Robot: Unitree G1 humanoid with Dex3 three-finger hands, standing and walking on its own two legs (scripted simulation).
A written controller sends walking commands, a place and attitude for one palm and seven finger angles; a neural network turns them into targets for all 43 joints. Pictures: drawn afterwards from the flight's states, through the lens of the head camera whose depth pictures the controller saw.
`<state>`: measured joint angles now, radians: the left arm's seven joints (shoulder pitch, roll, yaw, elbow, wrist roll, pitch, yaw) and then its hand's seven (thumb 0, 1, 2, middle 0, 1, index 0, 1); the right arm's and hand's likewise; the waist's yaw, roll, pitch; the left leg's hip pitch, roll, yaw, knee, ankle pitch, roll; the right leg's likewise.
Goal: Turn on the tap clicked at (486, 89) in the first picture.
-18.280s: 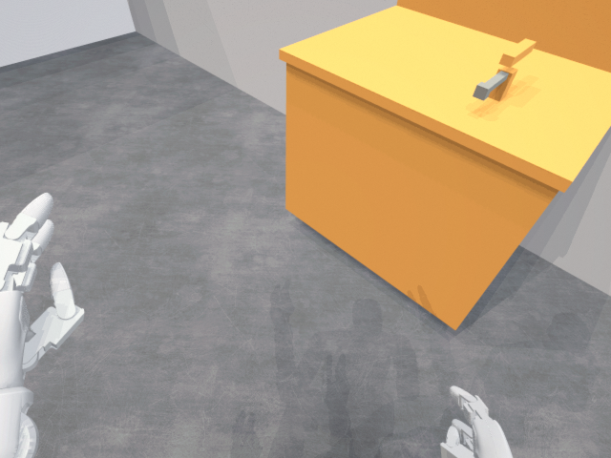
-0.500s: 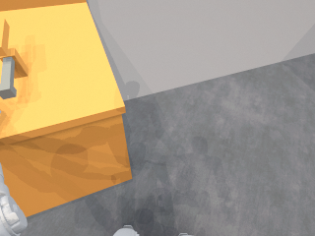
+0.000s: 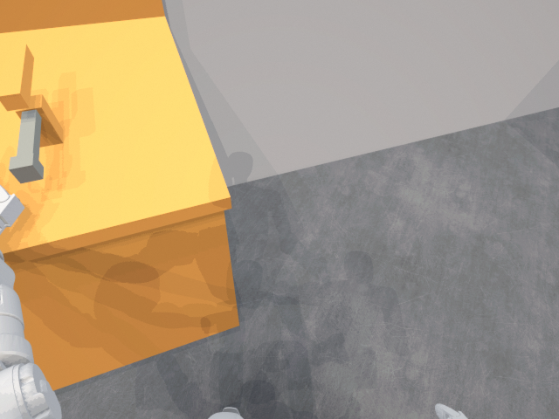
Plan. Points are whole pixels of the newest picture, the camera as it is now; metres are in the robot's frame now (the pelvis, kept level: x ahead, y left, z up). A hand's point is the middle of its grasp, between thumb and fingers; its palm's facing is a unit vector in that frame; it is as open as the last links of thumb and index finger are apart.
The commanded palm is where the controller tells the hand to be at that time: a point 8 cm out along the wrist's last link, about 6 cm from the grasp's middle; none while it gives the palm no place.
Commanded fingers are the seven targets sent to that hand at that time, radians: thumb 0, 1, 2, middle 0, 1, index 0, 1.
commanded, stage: push the lever round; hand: left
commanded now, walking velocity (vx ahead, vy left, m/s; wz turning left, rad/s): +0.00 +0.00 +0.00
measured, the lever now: (27, 168) +0.42 +0.37 +0.11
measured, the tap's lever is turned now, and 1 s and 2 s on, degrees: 0 6 33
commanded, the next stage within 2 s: none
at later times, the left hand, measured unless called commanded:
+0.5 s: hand (31, 199) +0.37 +0.35 +0.10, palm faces +0.58 -0.81 -0.06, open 7.8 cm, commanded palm +0.32 +0.37 +0.10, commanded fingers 0.00 0.90 0.90 -0.15 -0.15 -0.15 -0.15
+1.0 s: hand (51, 196) +0.38 +0.32 +0.10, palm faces +0.61 -0.79 -0.04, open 7.5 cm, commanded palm +0.34 +0.34 +0.10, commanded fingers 0.00 0.90 0.90 -0.15 -0.15 -0.15 -0.15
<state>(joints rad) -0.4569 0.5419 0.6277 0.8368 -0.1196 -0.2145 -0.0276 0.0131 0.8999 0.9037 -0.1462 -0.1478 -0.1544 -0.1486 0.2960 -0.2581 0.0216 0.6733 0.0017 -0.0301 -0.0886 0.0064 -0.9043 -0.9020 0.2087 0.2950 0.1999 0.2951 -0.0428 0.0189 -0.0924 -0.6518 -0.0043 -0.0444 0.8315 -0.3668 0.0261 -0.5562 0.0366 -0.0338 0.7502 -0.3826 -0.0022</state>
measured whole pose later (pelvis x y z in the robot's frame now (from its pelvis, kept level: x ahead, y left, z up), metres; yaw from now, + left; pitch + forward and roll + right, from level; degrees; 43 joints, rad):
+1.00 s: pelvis -0.01 -0.01 +0.00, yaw +1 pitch +10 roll -2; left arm -0.50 0.43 0.52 0.80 -0.11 -0.23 0.13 0.01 0.96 0.95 -0.15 -0.15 -0.15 -0.15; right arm 0.29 -0.26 0.02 0.72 0.00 -0.06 -0.09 0.01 -0.90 -0.90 0.21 0.29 0.20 0.30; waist -0.04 0.02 -0.08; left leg -0.63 -0.01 -0.06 0.81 -0.34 0.01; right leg -0.54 0.04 -0.05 0.74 -0.37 -0.02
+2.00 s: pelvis -0.01 -0.02 +0.00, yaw +1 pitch +11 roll -2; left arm -0.68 0.27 0.47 0.90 0.07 -0.18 0.61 0.00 0.96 0.94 -0.15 -0.15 -0.15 -0.15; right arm 0.29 -0.24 -0.02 0.78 -0.07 -0.02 -0.04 0.01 -0.91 -0.90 0.21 0.29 0.20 0.29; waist -0.09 0.03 -0.12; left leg -0.65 -0.01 -0.07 0.80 -0.34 0.00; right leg -0.57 0.04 -0.06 0.76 -0.38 -0.03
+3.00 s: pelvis +0.00 -0.03 -0.01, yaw +1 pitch +17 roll -2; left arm -0.98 0.33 0.57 1.17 0.21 -0.11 0.88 0.00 0.91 0.92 -0.15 -0.15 -0.12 -0.14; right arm 0.36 -0.22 -0.03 0.82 -0.13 -0.04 0.04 0.00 -0.91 -0.90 0.21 0.29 0.20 0.29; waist -0.16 0.04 -0.16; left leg -0.79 0.01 -0.08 0.85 -0.35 -0.02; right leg -0.71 0.05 -0.06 0.80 -0.39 -0.04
